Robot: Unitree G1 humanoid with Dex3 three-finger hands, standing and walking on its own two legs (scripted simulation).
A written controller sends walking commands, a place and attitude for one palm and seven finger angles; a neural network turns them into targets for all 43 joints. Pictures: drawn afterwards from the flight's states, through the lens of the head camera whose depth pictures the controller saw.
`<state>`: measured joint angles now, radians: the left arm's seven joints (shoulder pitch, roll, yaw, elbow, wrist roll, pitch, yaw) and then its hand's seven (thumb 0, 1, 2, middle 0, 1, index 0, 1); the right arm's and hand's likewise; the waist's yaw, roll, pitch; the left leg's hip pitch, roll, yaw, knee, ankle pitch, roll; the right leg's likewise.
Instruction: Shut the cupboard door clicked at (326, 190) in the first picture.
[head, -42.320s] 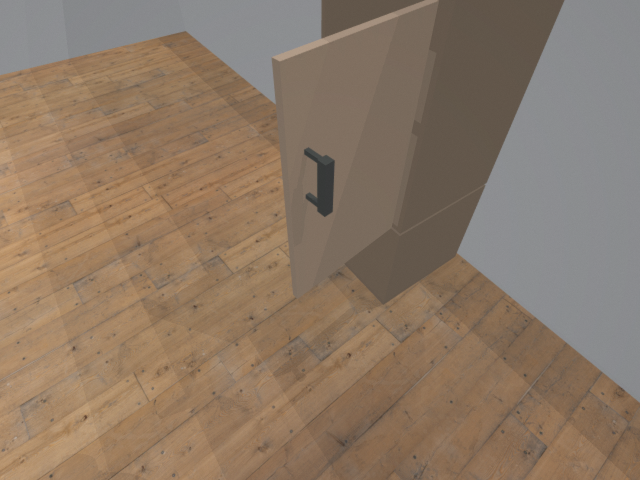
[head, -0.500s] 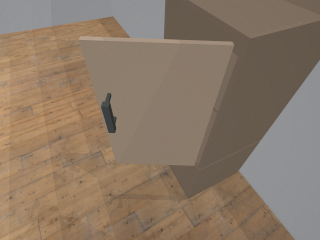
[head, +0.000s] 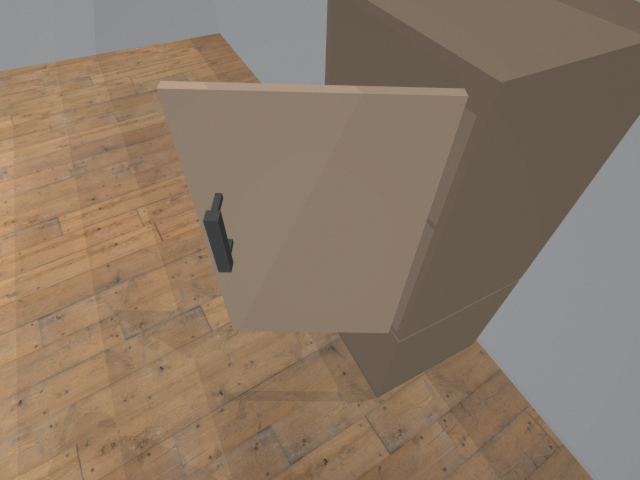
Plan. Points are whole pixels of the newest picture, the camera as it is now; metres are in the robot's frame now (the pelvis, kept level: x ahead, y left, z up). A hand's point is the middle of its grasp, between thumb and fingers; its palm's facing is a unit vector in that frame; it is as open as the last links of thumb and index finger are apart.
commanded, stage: look again from close up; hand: left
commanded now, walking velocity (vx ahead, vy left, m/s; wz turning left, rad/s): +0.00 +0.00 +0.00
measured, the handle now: (221, 233) +0.45 +0.18 +0.03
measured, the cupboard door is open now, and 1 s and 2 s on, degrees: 62 62 62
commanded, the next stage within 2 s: raise the hand and make a fist in 0.42 s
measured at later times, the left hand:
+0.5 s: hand out of the picture +0.02 +0.17 -0.18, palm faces +0.01 -0.99 -0.17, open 7.4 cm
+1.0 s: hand out of the picture +0.13 +0.17 -0.06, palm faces +0.18 -0.98 -0.04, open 5.9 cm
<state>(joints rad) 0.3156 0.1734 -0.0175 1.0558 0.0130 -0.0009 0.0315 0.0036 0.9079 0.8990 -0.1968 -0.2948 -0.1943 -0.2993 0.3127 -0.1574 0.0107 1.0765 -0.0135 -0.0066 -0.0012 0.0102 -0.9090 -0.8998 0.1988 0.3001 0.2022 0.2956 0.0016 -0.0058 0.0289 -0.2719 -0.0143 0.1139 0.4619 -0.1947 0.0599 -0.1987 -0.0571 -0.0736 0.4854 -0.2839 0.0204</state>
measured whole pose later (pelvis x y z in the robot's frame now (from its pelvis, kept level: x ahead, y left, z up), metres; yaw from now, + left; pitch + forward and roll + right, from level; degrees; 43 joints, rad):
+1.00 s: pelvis -0.02 -0.05 -0.10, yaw +5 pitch +12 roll -1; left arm 0.51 0.22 0.15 0.02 -0.28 -0.50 -0.27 0.02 0.90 0.90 -0.47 -0.59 -0.46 -0.59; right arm 0.13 -0.27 -0.06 0.49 0.02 -0.25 -0.03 0.02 -0.91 -0.90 0.20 0.30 0.20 0.30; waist 0.06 -0.02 -0.14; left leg -0.96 0.03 -0.02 1.22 -0.48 -0.01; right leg -0.85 0.00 -0.13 1.22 -0.60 -0.06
